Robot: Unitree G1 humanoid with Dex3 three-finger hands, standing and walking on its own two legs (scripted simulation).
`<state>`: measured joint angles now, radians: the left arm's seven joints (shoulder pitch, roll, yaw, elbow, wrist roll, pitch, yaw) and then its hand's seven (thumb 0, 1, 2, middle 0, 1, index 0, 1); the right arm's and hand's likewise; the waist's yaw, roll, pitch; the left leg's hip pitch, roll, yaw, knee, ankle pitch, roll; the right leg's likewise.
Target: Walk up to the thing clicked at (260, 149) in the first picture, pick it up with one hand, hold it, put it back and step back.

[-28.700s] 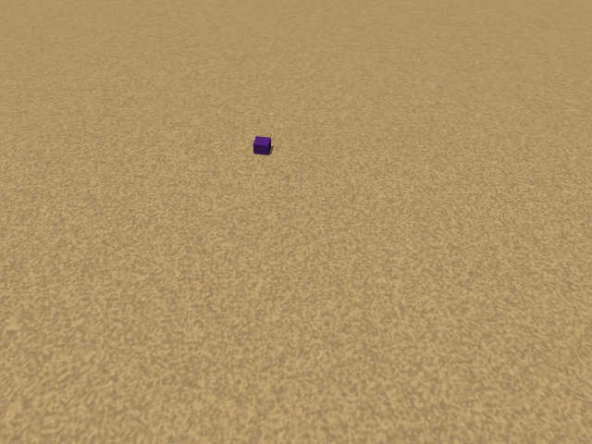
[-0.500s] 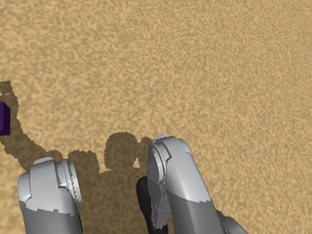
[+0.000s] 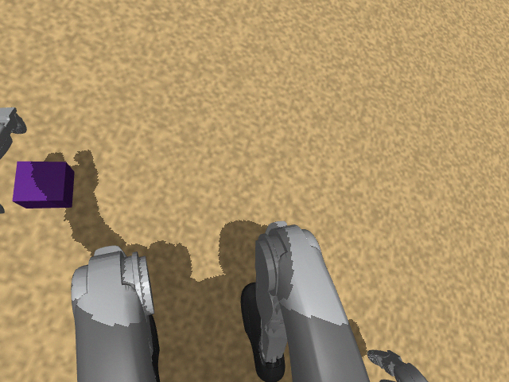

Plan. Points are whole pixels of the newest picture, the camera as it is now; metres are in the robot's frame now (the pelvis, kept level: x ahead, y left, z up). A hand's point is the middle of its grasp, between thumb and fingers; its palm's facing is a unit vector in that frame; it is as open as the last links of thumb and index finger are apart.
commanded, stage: home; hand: left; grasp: from above
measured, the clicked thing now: (45, 185) +0.49 +0.31 -0.32
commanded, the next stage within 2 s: none
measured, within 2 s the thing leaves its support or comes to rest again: neither
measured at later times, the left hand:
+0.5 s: hand out of the picture +0.47 +0.33 -0.12, palm faces -0.32 -0.33 -0.89, open 11.2 cm
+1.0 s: hand out of the picture +0.29 +0.25 +0.10, palm faces +0.01 -0.92 -0.40, open 7.4 cm
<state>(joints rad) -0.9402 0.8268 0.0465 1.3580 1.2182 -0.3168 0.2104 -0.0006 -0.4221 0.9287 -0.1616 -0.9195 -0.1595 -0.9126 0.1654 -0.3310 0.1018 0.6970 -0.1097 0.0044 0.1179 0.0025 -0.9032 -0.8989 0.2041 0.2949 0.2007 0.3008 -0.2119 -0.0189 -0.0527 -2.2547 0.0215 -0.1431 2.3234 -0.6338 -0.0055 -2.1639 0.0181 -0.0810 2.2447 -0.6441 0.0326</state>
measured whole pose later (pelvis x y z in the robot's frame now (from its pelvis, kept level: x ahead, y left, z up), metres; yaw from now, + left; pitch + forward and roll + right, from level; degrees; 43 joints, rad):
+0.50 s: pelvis +0.02 +0.01 +0.01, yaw +0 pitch +36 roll -9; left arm -0.77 0.71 0.15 1.07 0.90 -0.07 0.18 0.00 0.07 0.94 -0.25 -0.61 -0.23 -0.62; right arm 0.22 -0.23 0.05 0.72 -0.08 -0.03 0.16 0.00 -0.89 -0.89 0.21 0.29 0.20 0.30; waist -0.19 0.03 -0.11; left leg -2.25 0.02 -0.13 2.29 -0.68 0.01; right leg -2.15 0.01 -0.07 2.21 -0.69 0.05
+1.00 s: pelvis +0.03 +0.00 +0.20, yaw +5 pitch +28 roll -5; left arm -0.05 0.38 0.08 0.28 0.12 0.26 0.03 0.01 0.89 0.90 -0.21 -0.30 -0.21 -0.30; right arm 0.06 -0.24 0.02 0.54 0.04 -0.07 -0.02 0.01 -0.90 -0.90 0.20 0.29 0.20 0.30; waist -0.05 0.02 -0.19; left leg -1.57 0.03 -0.09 1.69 -0.61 -0.01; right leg -1.50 0.00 -0.06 1.63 -0.61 0.02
